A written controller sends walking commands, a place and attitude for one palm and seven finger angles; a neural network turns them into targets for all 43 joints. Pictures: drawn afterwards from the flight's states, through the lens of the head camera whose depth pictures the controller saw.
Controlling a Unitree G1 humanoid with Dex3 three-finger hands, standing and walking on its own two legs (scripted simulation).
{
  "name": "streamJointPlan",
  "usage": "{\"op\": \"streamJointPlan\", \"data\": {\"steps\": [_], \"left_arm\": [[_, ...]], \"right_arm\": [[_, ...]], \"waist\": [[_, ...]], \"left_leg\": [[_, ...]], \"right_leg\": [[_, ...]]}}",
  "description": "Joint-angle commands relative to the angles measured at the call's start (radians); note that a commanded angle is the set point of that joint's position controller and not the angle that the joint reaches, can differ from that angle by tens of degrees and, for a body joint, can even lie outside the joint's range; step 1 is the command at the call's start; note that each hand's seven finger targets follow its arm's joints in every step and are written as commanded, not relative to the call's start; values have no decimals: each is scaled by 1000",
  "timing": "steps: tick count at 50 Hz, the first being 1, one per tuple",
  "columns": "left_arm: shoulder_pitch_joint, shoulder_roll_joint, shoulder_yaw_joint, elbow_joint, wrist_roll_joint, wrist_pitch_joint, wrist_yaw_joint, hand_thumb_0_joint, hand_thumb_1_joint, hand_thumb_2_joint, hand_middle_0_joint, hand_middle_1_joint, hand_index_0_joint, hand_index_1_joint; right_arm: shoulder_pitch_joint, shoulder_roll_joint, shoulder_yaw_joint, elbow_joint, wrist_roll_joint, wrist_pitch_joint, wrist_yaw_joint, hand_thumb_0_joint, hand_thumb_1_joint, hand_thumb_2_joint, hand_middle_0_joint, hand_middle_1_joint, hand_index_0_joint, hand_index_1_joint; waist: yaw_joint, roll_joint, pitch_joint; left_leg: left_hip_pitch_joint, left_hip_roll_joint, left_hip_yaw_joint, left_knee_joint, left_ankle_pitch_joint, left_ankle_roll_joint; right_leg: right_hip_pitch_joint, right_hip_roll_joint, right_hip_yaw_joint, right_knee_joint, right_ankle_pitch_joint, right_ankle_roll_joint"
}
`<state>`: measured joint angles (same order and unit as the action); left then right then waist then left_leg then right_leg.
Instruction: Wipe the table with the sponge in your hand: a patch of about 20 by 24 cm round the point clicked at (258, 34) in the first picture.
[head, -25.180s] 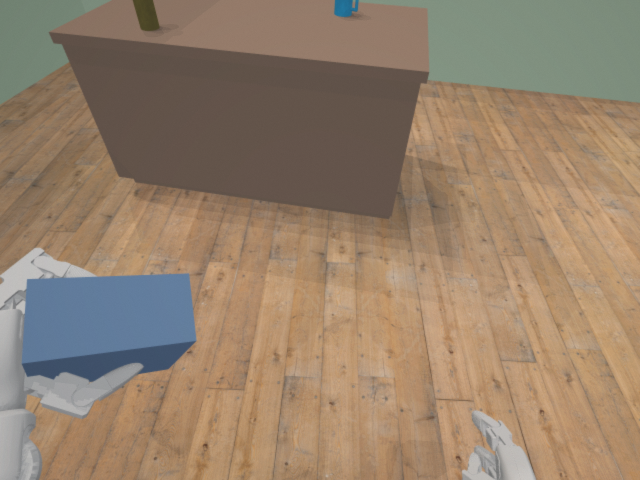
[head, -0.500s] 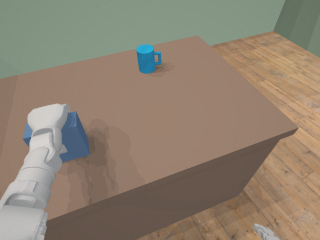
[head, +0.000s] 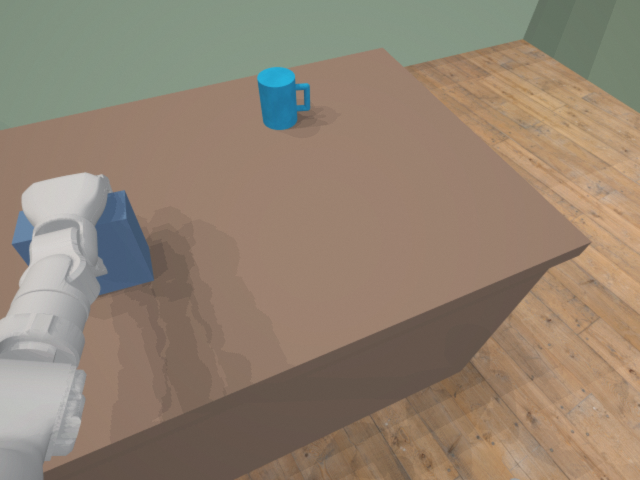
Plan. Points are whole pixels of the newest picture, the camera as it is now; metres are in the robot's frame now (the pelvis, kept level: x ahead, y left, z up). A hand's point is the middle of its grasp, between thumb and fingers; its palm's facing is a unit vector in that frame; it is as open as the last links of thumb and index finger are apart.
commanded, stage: slide across to the middle lane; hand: left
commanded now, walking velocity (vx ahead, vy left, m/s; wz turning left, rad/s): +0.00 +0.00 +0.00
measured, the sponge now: (97, 258) +0.40 +0.33 +0.02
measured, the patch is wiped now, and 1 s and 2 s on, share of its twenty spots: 0.30 0.40 0.65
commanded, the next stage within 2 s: wipe back along the middle lane in 0.68 s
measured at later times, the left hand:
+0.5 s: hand (117, 211) +0.44 +0.30 +0.07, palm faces -0.08 -0.01 -1.00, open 10.3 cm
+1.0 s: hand (141, 215) +0.44 +0.27 +0.07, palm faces -0.07 -0.01 -1.00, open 10.3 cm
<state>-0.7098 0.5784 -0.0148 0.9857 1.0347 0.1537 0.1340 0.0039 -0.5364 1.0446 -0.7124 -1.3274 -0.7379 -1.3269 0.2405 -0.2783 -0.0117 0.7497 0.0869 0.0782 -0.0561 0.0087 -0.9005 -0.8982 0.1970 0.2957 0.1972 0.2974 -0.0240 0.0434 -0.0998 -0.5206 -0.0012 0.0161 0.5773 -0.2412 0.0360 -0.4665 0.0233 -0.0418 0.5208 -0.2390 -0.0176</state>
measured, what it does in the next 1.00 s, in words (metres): stands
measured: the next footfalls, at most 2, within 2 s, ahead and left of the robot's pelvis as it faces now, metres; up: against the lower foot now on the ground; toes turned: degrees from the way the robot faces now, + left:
none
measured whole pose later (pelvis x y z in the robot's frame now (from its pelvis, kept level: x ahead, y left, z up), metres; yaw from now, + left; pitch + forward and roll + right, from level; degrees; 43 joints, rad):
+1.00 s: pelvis +0.03 +0.00 +0.01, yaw +0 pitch +9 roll -1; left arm -0.67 0.41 -0.15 0.86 0.99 0.34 0.17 0.00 -0.52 1.05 -0.70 -1.33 -0.72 -1.33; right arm 0.18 -0.27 -0.02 0.75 0.08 0.13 -0.04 0.01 -0.90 -0.90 0.20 0.30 0.20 0.30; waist -0.01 0.05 -0.11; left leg -0.42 0.00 0.02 0.53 -0.26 0.03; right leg -0.37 0.02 -0.04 0.47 -0.26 -0.02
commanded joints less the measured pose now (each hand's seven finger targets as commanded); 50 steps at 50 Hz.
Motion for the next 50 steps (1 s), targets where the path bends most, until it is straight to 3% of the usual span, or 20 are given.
{"op": "streamJointPlan", "data": {"steps": [1,3,7,10,11,15,17,24,27,31,34,36,38,39,40,41,43,46,47,50], "left_arm": [[-338,282,61,-75,32,8,23,0,100,1300,-1200,-1600,-1200,-1600],[-310,199,0,-79,28,4,22,0,100,1300,-1200,-1600,-1200,-1600],[-349,179,-4,-153,3,-9,30,0,100,1300,-1200,-1600,-1200,-1600],[-373,125,-40,-163,-18,3,40,0,100,1300,-1200,-1600,-1200,-1600],[-397,137,-20,-174,-28,5,42,0,100,1300,-1200,-1600,-1200,-1600],[-455,99,-68,-172,-24,39,47,0,100,1300,-1200,-1600,-1200,-1600],[-488,99,-67,-194,-26,47,44,0,100,1300,-1200,-1600,-1200,-1600],[-414,23,-91,-216,-16,90,42,0,100,1300,-1200,-1600,-1200,-1600],[-379,25,-65,-213,-18,121,61,0,100,1300,-1200,-1600,-1200,-1600],[-400,45,-43,-213,-15,167,77,0,100,1300,-1200,-1600,-1200,-1600],[-440,27,-80,-186,-15,191,71,0,100,1300,-1200,-1600,-1200,-1600],[-460,24,-78,-200,-22,194,61,0,100,1300,-1200,-1600,-1200,-1600],[-495,-26,-132,-200,-19,191,49,0,100,1300,-1200,-1600,-1200,-1600],[-473,-1,-107,-180,-14,190,46,0,100,1300,-1200,-1600,-1200,-1600],[-431,-24,-122,-180,-16,187,38,0,100,1300,-1200,-1600,-1200,-1600],[-399,-5,-89,-191,-22,177,34,0,100,1300,-1200,-1600,-1200,-1600],[-335,-48,-132,-203,-25,173,22,0,100,1300,-1200,-1600,-1200,-1600],[-263,-29,-95,-224,-35,176,22,0,100,1300,-1200,-1600,-1200,-1600],[-254,-56,-124,-241,-39,179,23,0,100,1300,-1200,-1600,-1200,-1600],[-172,-68,-119,-268,-53,200,29,0,100,1300,-1200,-1600,-1200,-1600]], "right_arm": [[11,-171,-48,-96,-9,-28,-8,0,-900,-900,200,300,200,300],[20,-162,-52,-102,-11,-29,-1,0,-900,-900,200,300,200,300],[15,-154,-59,-102,-10,-32,1,0,-900,-900,200,300,200,300],[-1,-147,-56,-95,-5,-36,1,0,-900,-900,200,300,200,300],[-11,-147,-56,-88,-4,-40,0,0,-900,-900,200,300,200,300],[-18,-143,-51,-77,-3,-47,0,0,-900,-900,200,300,200,300],[-17,-143,-53,-71,-6,-51,-2,0,-900,-900,200,300,200,300],[-52,-129,-50,-92,-16,-34,14,0,-900,-900,200,300,200,300],[-68,-131,-51,-99,-21,-22,20,0,-900,-900,200,300,200,300],[-96,-131,-44,-101,-19,-10,22,0,-900,-900,200,300,200,300],[-97,-130,-37,-95,-15,-4,18,0,-900,-900,200,300,200,300],[-106,-128,-35,-98,-13,-3,13,0,-900,-900,200,300,200,300],[-94,-122,-35,-95,-13,-3,12,0,-900,-900,200,300,200,300],[-87,-126,-38,-89,-15,0,11,0,-900,-900,200,300,200,300],[-91,-123,-38,-99,-15,1,11,0,-900,-900,200,300,200,300],[-93,-126,-41,-103,-16,3,11,0,-900,-900,200,300,200,300],[-101,-123,-36,-116,-14,10,12,0,-900,-900,200,300,200,300],[-117,-128,-38,-127,-9,19,15,0,-900,-900,200,300,200,300],[-119,-129,-38,-131,-10,20,14,0,-900,-900,200,300,200,300],[-141,-128,-40,-137,-4,24,18,0,-900,-900,200,300,200,300]], "waist": [[-15,-25,-260],[-17,-16,-264],[-15,17,-304],[-28,-10,-280],[-29,3,-267],[-39,8,-265],[-38,18,-298],[-6,30,-331],[9,-2,-330],[8,-41,-339],[-14,-46,-310],[-13,-21,-321],[-33,-17,-315],[-26,-43,-324],[-19,-29,-333],[-8,-31,-350],[-5,-37,-332],[15,-60,-314],[8,-67,-305],[23,-85,-284]], "left_leg": [[178,4,-62,-61,147,15],[202,5,-59,-57,156,14],[256,11,-66,-61,188,12],[265,15,-71,-76,171,9],[272,18,-79,-83,173,8],[292,17,-83,-93,156,4],[319,16,-86,-90,184,3],[362,22,-87,-71,334,-21],[350,19,-81,-68,369,-22],[311,10,-62,-69,357,-11],[297,6,-53,-69,315,-2],[304,4,-54,-74,314,-1],[317,4,-50,-64,316,4],[315,5,-54,-64,315,4],[316,1,-47,-62,320,5],[317,2,-48,-62,339,5],[300,-3,-37,-61,333,8],[282,-4,-41,-70,335,7],[287,-4,-38,-72,322,9],[285,-4,-36,-78,315,8]], "right_leg": [[60,2,44,-69,130,-36],[48,4,32,-67,124,-33],[61,7,35,-73,137,-36],[50,7,31,-83,120,-32],[40,7,30,-84,118,-35],[39,6,26,-87,106,-33],[50,6,23,-83,122,-35],[72,8,8,-64,209,-42],[101,9,4,-59,242,-41],[154,0,17,-57,307,-36],[155,-5,19,-65,309,-31],[162,-7,24,-68,308,-32],[147,-7,21,-69,319,-30],[156,-7,20,-68,319,-31],[168,-7,26,-70,333,-31],[191,-9,27,-66,357,-33],[207,-12,30,-67,384,-31],[226,-12,31,-68,394,-35],[222,-11,29,-73,383,-31],[230,-11,31,-79,385,-33]]}}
